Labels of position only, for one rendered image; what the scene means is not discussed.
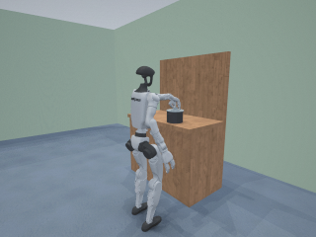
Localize pot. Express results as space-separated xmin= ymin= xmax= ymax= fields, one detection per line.
xmin=167 ymin=112 xmax=184 ymax=123

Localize right robot hand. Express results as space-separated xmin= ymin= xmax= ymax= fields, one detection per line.
xmin=161 ymin=150 xmax=175 ymax=174

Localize table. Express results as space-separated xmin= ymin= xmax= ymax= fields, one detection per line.
xmin=127 ymin=51 xmax=231 ymax=207

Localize right robot upper arm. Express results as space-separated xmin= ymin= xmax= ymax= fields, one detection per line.
xmin=145 ymin=92 xmax=160 ymax=128

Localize left robot hand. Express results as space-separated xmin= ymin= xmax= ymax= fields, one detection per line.
xmin=169 ymin=97 xmax=181 ymax=110

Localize right robot forearm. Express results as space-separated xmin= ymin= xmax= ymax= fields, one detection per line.
xmin=149 ymin=118 xmax=168 ymax=153

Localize left robot forearm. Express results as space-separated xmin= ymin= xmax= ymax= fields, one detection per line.
xmin=155 ymin=93 xmax=174 ymax=101

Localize right robot thigh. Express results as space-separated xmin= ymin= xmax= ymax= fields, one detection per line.
xmin=141 ymin=142 xmax=163 ymax=191

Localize robot left shin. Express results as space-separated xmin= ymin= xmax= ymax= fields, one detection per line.
xmin=134 ymin=169 xmax=147 ymax=208

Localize lid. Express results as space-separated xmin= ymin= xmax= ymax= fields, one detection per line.
xmin=166 ymin=109 xmax=184 ymax=113

